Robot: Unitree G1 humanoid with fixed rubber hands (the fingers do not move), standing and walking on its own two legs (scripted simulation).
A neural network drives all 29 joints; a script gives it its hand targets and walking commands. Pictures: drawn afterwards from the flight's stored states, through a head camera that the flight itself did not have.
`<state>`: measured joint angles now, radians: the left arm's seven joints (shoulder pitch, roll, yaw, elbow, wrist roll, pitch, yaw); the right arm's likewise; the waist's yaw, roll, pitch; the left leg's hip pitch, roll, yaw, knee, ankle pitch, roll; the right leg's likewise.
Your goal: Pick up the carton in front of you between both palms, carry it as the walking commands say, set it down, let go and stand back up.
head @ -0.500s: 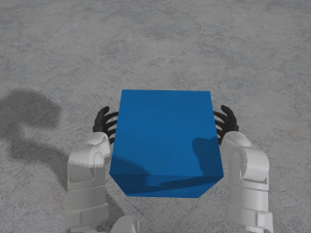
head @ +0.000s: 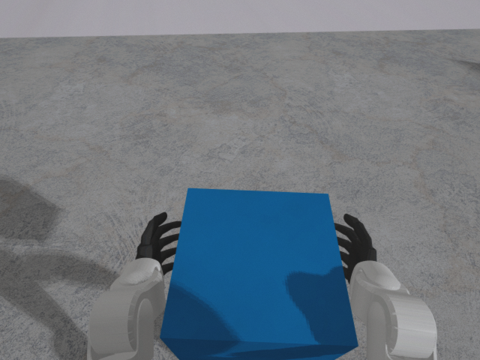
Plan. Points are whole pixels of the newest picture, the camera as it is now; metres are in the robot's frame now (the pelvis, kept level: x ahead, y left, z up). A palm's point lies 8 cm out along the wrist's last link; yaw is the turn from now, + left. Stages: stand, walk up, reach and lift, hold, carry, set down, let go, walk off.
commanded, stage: carry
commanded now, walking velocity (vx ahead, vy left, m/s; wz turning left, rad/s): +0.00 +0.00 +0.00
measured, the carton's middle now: (252, 287) +0.24 +0.00 +0.02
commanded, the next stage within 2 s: hold in 1.82 s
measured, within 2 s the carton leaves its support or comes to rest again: neither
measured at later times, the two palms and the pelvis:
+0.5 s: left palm (180, 179) +0.41 +0.13 +0.09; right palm (340, 176) +0.42 -0.17 +0.09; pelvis +0.18 -0.03 -0.02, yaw +2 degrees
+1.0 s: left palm (171, 185) +0.40 +0.15 +0.08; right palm (331, 183) +0.42 -0.15 +0.08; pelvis +0.18 -0.01 -0.02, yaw +2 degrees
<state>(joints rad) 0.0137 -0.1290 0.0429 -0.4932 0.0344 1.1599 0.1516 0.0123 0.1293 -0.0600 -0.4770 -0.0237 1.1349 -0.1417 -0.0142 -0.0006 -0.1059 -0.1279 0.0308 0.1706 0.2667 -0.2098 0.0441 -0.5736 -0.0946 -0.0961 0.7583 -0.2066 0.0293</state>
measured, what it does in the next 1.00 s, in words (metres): walks ahead: right foot, then left foot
